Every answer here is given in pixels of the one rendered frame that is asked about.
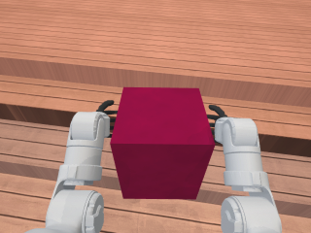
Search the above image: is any robot right hand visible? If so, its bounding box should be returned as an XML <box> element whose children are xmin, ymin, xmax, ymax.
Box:
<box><xmin>207</xmin><ymin>105</ymin><xmax>227</xmax><ymax>144</ymax></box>

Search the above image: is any right robot forearm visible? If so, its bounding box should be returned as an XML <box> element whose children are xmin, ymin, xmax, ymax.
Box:
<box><xmin>214</xmin><ymin>116</ymin><xmax>282</xmax><ymax>233</ymax></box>

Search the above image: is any carton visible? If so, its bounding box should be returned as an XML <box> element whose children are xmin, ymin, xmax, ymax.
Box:
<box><xmin>110</xmin><ymin>87</ymin><xmax>216</xmax><ymax>200</ymax></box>

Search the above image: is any left robot upper arm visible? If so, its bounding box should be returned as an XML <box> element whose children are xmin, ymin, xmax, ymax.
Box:
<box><xmin>24</xmin><ymin>189</ymin><xmax>104</xmax><ymax>233</ymax></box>

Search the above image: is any robot left hand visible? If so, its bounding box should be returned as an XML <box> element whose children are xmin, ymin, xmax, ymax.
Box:
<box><xmin>96</xmin><ymin>100</ymin><xmax>118</xmax><ymax>138</ymax></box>

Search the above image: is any left robot forearm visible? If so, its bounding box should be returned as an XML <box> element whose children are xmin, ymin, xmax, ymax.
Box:
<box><xmin>45</xmin><ymin>112</ymin><xmax>110</xmax><ymax>227</ymax></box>

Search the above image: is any right robot upper arm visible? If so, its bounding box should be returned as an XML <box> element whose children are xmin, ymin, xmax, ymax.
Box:
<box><xmin>221</xmin><ymin>195</ymin><xmax>282</xmax><ymax>233</ymax></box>

